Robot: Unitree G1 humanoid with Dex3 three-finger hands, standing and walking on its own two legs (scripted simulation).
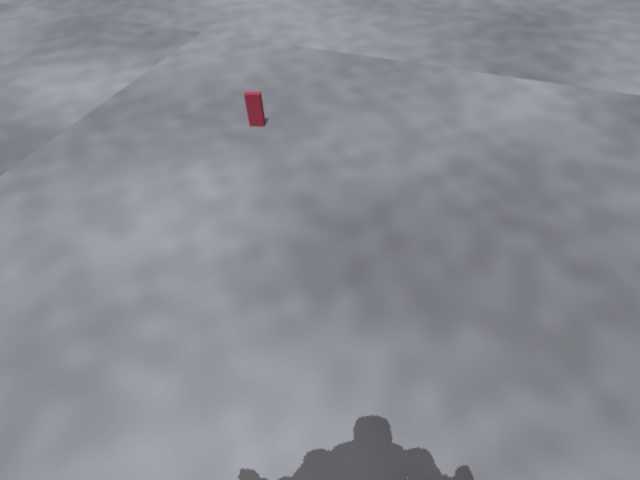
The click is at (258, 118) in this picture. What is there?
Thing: carton on end
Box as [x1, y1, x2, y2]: [244, 92, 264, 126]
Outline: 245,92 244,96 250,125 263,126 264,118 260,92
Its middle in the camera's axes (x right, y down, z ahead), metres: -0.37 -0.75 +2.18
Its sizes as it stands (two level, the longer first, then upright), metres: 0.085 0.032 0.193
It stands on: the floor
